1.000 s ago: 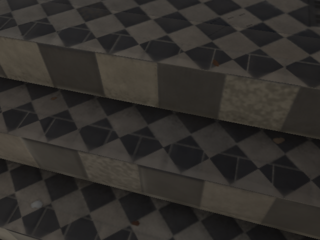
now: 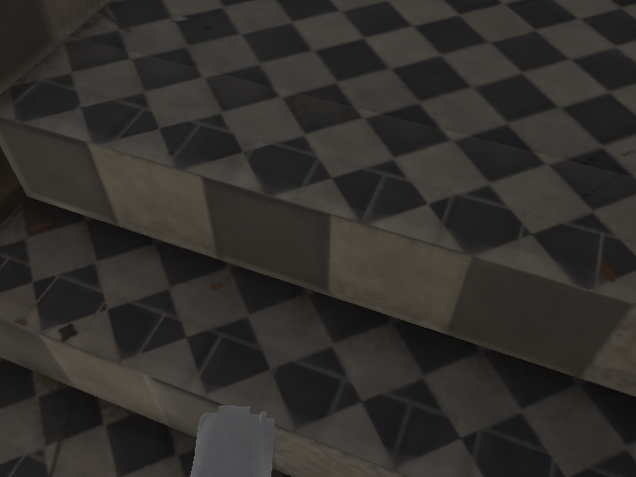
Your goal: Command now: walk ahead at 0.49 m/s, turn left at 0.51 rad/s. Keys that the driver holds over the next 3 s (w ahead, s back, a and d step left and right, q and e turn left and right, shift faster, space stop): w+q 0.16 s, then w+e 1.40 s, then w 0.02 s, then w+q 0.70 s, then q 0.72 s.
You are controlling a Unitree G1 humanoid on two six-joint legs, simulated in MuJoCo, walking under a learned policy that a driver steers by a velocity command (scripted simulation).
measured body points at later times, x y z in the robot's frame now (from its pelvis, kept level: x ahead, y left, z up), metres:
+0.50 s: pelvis +0.30 +0.17 +0.20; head +0.28 +0.19 +0.65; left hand +0.50 +0.33 +0.12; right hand +0.31 -0.05 +0.06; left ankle +0.27 +0.20 -0.53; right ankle +0.38 +0.03 -0.15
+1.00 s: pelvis +0.57 +0.18 +0.37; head +0.56 +0.22 +0.82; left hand +0.60 +0.43 +0.21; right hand +0.78 -0.03 +0.35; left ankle +0.64 +0.31 -0.02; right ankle +0.48 +0.16 -0.33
